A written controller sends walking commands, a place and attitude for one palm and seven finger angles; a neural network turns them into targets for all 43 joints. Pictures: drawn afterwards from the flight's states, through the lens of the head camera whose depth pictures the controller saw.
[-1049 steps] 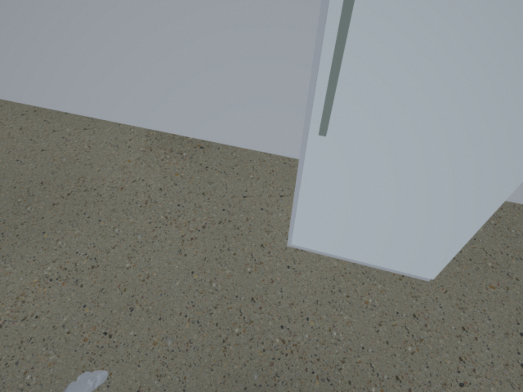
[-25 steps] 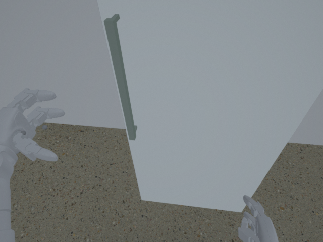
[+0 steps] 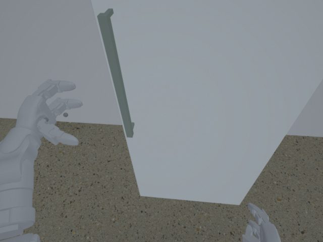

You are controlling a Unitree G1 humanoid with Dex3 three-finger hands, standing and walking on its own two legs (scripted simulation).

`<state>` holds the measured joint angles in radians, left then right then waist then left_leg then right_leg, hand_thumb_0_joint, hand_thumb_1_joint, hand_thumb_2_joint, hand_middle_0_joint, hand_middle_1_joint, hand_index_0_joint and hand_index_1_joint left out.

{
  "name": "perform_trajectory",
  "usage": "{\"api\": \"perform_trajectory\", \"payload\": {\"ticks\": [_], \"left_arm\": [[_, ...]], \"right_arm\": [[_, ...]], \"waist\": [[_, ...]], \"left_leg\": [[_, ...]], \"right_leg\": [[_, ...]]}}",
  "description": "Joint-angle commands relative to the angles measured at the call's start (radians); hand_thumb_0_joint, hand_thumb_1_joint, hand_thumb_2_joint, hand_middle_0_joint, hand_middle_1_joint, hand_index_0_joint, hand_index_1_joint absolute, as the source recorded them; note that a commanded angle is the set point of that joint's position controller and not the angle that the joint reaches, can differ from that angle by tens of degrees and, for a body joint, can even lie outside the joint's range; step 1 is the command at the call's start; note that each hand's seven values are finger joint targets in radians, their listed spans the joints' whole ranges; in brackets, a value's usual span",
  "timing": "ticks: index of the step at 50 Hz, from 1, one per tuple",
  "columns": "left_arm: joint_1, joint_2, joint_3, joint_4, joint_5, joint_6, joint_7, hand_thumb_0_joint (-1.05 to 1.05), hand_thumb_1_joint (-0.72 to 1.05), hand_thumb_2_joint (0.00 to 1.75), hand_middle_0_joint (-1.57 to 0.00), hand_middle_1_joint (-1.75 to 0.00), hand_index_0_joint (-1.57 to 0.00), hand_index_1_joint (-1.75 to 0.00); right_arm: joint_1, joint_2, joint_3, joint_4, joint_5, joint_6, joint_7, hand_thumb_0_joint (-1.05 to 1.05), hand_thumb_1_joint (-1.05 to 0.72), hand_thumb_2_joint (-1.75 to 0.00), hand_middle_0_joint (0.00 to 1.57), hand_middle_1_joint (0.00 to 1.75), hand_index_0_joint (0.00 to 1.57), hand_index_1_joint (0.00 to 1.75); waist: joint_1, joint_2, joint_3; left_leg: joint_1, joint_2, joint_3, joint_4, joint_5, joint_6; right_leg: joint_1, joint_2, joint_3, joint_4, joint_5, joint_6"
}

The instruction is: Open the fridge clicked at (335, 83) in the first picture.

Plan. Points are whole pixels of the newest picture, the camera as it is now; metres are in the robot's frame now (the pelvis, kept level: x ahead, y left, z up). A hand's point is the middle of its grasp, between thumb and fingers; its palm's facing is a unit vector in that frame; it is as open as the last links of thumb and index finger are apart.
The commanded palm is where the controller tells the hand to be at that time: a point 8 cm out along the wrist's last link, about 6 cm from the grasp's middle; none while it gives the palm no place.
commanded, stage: move the hooked fingers beside the handle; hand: left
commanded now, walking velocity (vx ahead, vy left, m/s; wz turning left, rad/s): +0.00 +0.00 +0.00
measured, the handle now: (122, 86) +0.49 +0.16 +0.15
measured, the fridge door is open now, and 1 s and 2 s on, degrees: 0 0 0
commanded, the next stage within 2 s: none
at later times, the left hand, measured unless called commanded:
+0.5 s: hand (78, 100) +0.38 +0.24 +0.18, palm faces +0.02 -1.00 -0.02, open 14.0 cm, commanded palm +0.35 +0.28 +0.18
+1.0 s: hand (95, 88) +0.44 +0.21 +0.18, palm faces +0.00 -1.00 -0.01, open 14.0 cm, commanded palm +0.41 +0.27 +0.18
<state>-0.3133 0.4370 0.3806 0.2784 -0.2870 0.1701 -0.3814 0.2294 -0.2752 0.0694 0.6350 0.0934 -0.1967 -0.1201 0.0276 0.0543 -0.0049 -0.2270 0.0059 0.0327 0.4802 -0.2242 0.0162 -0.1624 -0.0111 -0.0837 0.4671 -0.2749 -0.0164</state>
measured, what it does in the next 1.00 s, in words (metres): stands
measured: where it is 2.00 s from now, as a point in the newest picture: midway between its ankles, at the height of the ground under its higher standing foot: outside the picture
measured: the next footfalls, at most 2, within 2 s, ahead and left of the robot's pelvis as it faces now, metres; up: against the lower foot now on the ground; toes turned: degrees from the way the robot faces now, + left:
none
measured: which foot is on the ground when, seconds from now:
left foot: down 0.00-1.00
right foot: down 0.00-1.00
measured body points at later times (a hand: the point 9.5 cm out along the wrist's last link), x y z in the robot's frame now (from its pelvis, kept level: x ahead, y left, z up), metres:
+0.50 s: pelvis +0.01 +0.00 +0.00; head +0.01 -0.02 +0.45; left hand +0.37 +0.29 +0.19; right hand +0.15 -0.26 -0.09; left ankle +0.02 +0.11 -0.74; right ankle -0.01 -0.11 -0.74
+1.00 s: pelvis +0.01 +0.00 +0.00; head +0.02 -0.01 +0.45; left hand +0.43 +0.27 +0.18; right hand +0.11 -0.27 -0.11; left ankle +0.02 +0.11 -0.74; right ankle -0.01 -0.11 -0.74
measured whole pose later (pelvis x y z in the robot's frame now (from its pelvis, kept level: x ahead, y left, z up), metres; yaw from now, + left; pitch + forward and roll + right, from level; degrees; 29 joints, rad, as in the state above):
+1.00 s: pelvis +0.01 +0.00 +0.00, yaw -1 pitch +3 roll +0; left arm -0.69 0.48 0.35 0.77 -0.21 0.05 -0.32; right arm 0.30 -0.28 0.05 0.67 0.08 -0.11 -0.10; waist -0.04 0.03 -0.02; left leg -0.31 0.02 0.05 0.51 -0.24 0.01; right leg -0.25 0.00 -0.06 0.49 -0.28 -0.02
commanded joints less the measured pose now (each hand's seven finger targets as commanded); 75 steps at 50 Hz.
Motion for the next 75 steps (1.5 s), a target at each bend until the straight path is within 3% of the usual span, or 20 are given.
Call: {"api": "perform_trajectory", "payload": {"ticks": [1,7,16,19,22,28,34,36,45,46,47,50,53,58,62,65,67,71,74,75], "left_arm": [[-0.405,0.298,0.097,-0.217,-0.017,-0.095,0.023,0.00,-0.50,0.30,-0.30,-1.20,-0.30,-1.20],[-0.428,0.292,0.089,-0.105,0.003,-0.079,0.040,0.00,-0.50,0.30,-0.30,-1.20,-0.30,-1.20],[-0.518,0.307,0.077,-0.056,0.007,-0.102,0.023,0.00,-0.50,0.30,-0.30,-1.20,-0.30,-1.20],[-0.566,0.289,0.056,-0.069,0.013,-0.119,0.025,0.00,-0.50,0.30,-0.30,-1.20,-0.30,-1.20],[-0.544,0.331,0.096,-0.028,0.012,-0.127,0.025,0.00,-0.50,0.30,-0.30,-1.20,-0.30,-1.20],[-0.586,0.258,0.022,0.017,0.015,-0.116,0.024,0.00,-0.50,0.30,-0.30,-1.20,-0.30,-1.20],[-0.701,0.266,0.011,0.048,0.033,-0.136,0.060,0.00,-0.50,0.30,-0.30,-1.20,-0.30,-1.20],[-0.670,0.325,0.063,0.074,0.036,-0.152,0.074,0.00,-0.50,0.30,-0.30,-1.20,-0.30,-1.20],[-0.825,0.276,-0.012,0.246,0.066,-0.179,0.071,0.00,-0.50,0.30,-0.30,-1.20,-0.30,-1.20],[-0.804,0.298,0.005,0.274,0.065,-0.183,0.070,0.00,-0.50,0.30,-0.30,-1.20,-0.30,-1.20],[-0.814,0.333,0.036,0.293,0.066,-0.189,0.069,0.00,-0.50,0.30,-0.30,-1.20,-0.30,-1.20],[-0.858,0.316,0.022,0.287,0.065,-0.219,0.065,0.00,-0.50,0.30,-0.30,-1.20,-0.30,-1.20],[-0.796,0.334,0.050,0.236,0.065,-0.243,0.069,0.00,-0.50,0.30,-0.30,-1.20,-0.30,-1.20],[-0.682,0.346,0.082,0.266,0.055,-0.212,0.060,0.00,-0.50,0.30,-0.30,-1.20,-0.30,-1.20],[-0.737,0.347,0.059,0.245,0.066,-0.195,0.055,0.00,-0.50,0.30,-0.30,-1.20,-0.30,-1.20],[-0.828,0.340,0.044,0.141,0.064,-0.230,0.058,0.00,-0.50,0.30,-0.30,-1.20,-0.30,-1.20],[-0.822,0.338,0.050,0.087,0.051,-0.251,0.057,0.00,-0.50,0.30,-0.30,-1.20,-0.30,-1.20],[-0.773,0.273,0.008,0.153,0.032,-0.227,0.042,0.00,-0.50,0.30,-0.30,-1.20,-0.30,-1.20],[-0.757,0.205,-0.050,0.278,0.041,-0.156,0.044,0.00,-0.50,0.30,-0.30,-1.20,-0.30,-1.20],[-0.732,0.228,-0.032,0.334,0.048,-0.136,0.051,0.00,-0.50,0.30,-0.30,-1.20,-0.30,-1.20]], "right_arm": [[-0.118,-0.115,-0.046,-0.153,-0.007,-0.054,-0.006,0.00,-0.90,-0.90,0.20,0.30,0.20,0.30],[-0.109,-0.117,-0.049,-0.147,-0.001,-0.039,-0.002,0.00,-0.90,-0.90,0.20,0.30,0.20,0.30],[-0.076,-0.124,-0.057,-0.148,-0.001,-0.015,0.003,0.00,-0.90,-0.90,0.20,0.30,0.20,0.30],[-0.070,-0.121,-0.058,-0.149,-0.003,-0.018,0.004,0.00,-0.90,-0.90,0.20,0.30,0.20,0.30],[-0.053,-0.130,-0.063,-0.140,-0.005,-0.008,0.005,0.00,-0.90,-0.90,0.20,0.30,0.20,0.30],[-0.045,-0.128,-0.065,-0.138,0.000,0.002,0.008,0.00,-0.90,-0.90,0.20,0.30,0.20,0.30],[-0.024,-0.132,-0.068,-0.126,-0.006,0.013,0.006,0.00,-0.90,-0.90,0.20,0.30,0.20,0.30],[-0.011,-0.138,-0.069,-0.121,-0.012,0.019,0.008,0.00,-0.90,-0.90,0.20,0.30,0.20,0.30],[0.034,-0.141,-0.072,-0.092,-0.009,0.038,0.010,0.00,-0.90,-0.90,0.20,0.30,0.20,0.30],[0.045,-0.147,-0.076,-0.090,-0.011,0.043,0.010,0.00,-0.90,-0.90,0.20,0.30,0.20,0.30],[0.052,-0.152,-0.077,-0.089,-0.012,0.046,0.010,0.00,-0.90,-0.90,0.20,0.30,0.20,0.30],[0.066,-0.150,-0.080,-0.087,-0.015,0.048,0.012,0.00,-0.90,-0.90,0.20,0.30,0.20,0.30],[0.067,-0.148,-0.085,-0.102,-0.016,0.051,0.022,0.00,-0.90,-0.90,0.20,0.30,0.20,0.30],[0.066,-0.154,-0.088,-0.114,-0.011,0.063,0.027,0.00,-0.90,-0.90,0.20,0.30,0.20,0.30],[0.062,-0.155,-0.086,-0.123,-0.007,0.074,0.021,0.00,-0.90,-0.90,0.20,0.30,0.20,0.30],[0.064,-0.148,-0.086,-0.121,-0.012,0.065,0.016,0.00,-0.90,-0.90,0.20,0.30,0.20,0.30],[0.063,-0.147,-0.088,-0.121,-0.015,0.059,0.015,0.00,-0.90,-0.90,0.20,0.30,0.20,0.30],[0.060,-0.144,-0.083,-0.106,-0.010,0.053,0.014,0.00,-0.90,-0.90,0.20,0.30,0.20,0.30],[0.050,-0.148,-0.081,-0.096,-0.003,0.060,0.016,0.00,-0.90,-0.90,0.20,0.30,0.20,0.30],[0.052,-0.152,-0.080,-0.093,-0.002,0.066,0.016,0.00,-0.90,-0.90,0.20,0.30,0.20,0.30]], "waist": [[-0.003,0.004,-0.257],[-0.007,0.002,-0.220],[-0.024,-0.034,-0.260],[-0.032,0.041,-0.277],[-0.027,-0.003,-0.284],[-0.043,0.002,-0.258],[-0.055,0.004,-0.279],[-0.039,-0.051,-0.312],[-0.077,0.020,-0.278],[-0.072,-0.035,-0.287],[-0.068,-0.036,-0.306],[-0.074,-0.028,-0.344],[-0.048,0.003,-0.391],[-0.037,-0.052,-0.311],[-0.055,-0.005,-0.268],[-0.071,0.055,-0.333],[-0.071,0.037,-0.398],[-0.071,0.013,-0.345],[-0.080,0.004,-0.241],[-0.073,-0.021,-0.204]], "left_leg": [[0.189,0.000,-0.058,-0.046,0.154,0.023],[0.153,0.001,-0.045,-0.054,0.150,0.022],[0.156,0.003,-0.034,-0.026,0.202,0.029],[0.181,-0.001,-0.039,-0.020,0.217,0.027],[0.162,0.001,-0.037,-0.017,0.233,0.030],[0.157,0.001,-0.036,-0.015,0.214,0.029],[0.159,0.003,-0.045,-0.017,0.189,0.029],[0.149,0.006,-0.042,-0.014,0.208,0.032],[0.130,0.005,-0.039,-0.005,0.182,0.029],[0.114,0.007,-0.035,0.000,0.187,0.034],[0.107,0.006,-0.036,-0.001,0.191,0.033],[0.127,0.005,-0.039,0.006,0.218,0.032],[0.154,0.007,-0.035,0.011,0.279,0.031],[0.088,0.008,-0.018,-0.004,0.253,0.035],[0.081,0.007,-0.016,-0.009,0.211,0.037],[0.156,0.009,-0.032,0.002,0.238,0.034],[0.203,0.013,-0.036,0.011,0.282,0.035],[0.181,0.012,-0.036,0.007,0.277,0.031],[0.124,0.009,-0.036,-0.006,0.185,0.028],[0.084,0.008,-0.041,-0.013,0.150,0.026]], "right_leg": [[-0.046,0.008,0.037,-0.076,0.204,-0.005],[-0.050,0.005,0.039,-0.076,0.218,-0.004],[-0.037,0.004,0.047,-0.060,0.297,-0.001],[-0.052,0.007,0.047,-0.055,0.301,-0.007],[-0.032,0.008,0.048,-0.050,0.328,-0.005],[-0.072,0.010,0.045,-0.049,0.308,-0.003],[-0.086,0.012,0.047,-0.051,0.262,-0.006],[-0.047,0.011,0.050,-0.048,0.285,-0.004],[-0.107,0.011,0.054,-0.044,0.269,-0.006],[-0.088,0.010,0.055,-0.045,0.278,-0.004],[-0.076,0.011,0.058,-0.038,0.290,-0.004],[-0.070,0.013,0.057,-0.027,0.317,-0.005],[-0.039,0.015,0.059,-0.016,0.368,-0.007],[-0.032,0.018,0.056,-0.020,0.381,-0.002],[-0.073,0.018,0.059,-0.033,0.321,-0.001],[-0.087,0.024,0.059,-0.033,0.310,-0.008],[-0.065,0.028,0.059,-0.029,0.346,-0.006],[-0.071,0.026,0.047,-0.033,0.340,-0.010],[-0.151,0.025,0.042,-0.045,0.265,-0.006],[-0.157,0.023,0.040,-0.048,0.232,-0.007]]}}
